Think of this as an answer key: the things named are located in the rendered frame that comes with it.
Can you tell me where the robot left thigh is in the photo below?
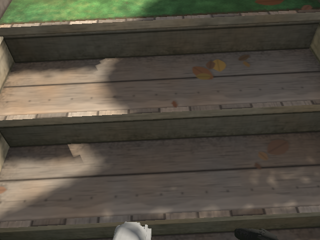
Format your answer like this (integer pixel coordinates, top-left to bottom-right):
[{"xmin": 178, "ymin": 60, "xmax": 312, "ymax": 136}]
[{"xmin": 112, "ymin": 222, "xmax": 152, "ymax": 240}]

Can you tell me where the robot right hand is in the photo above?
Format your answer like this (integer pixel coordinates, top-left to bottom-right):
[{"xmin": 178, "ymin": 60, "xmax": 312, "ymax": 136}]
[{"xmin": 234, "ymin": 228, "xmax": 279, "ymax": 240}]

